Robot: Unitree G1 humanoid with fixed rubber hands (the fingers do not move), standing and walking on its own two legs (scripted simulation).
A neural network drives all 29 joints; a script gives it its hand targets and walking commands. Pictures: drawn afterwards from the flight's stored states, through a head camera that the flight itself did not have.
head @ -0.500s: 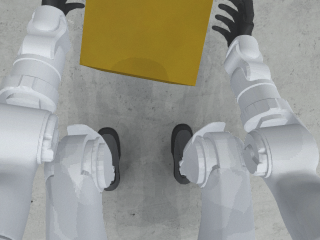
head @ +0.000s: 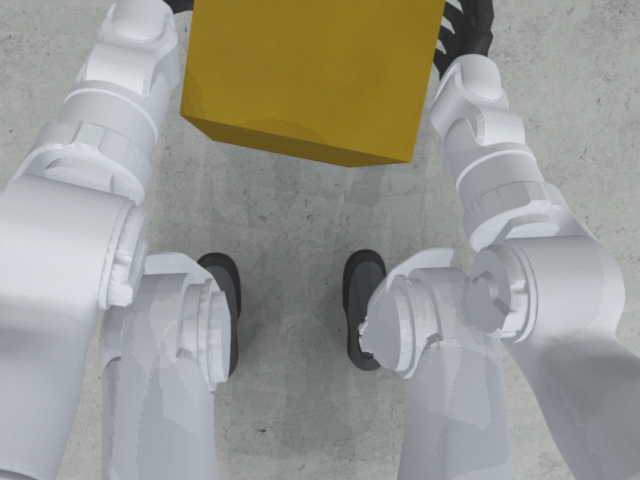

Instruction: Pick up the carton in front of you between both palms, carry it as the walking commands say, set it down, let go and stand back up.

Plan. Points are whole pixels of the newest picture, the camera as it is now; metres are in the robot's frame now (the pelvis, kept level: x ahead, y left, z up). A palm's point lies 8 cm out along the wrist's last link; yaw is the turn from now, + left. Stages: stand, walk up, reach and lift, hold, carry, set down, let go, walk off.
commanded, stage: reach and lift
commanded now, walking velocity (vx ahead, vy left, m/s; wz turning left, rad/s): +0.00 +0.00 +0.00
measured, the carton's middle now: (304, 62) +0.52 +0.02 -0.24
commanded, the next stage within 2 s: none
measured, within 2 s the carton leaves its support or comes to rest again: leaves its support in 0.06 s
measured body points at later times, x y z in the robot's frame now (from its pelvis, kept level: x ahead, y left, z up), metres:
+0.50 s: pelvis +0.01 -0.01 +0.08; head +0.26 +0.04 +0.46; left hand +0.50 +0.18 +0.01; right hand +0.50 -0.12 +0.01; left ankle +0.12 +0.12 -0.33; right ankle +0.13 -0.13 -0.33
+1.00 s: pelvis +0.05 -0.01 +0.21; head +0.22 +0.03 +0.62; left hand +0.47 +0.18 +0.16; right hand +0.48 -0.12 +0.16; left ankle +0.12 +0.12 -0.33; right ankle +0.13 -0.13 -0.33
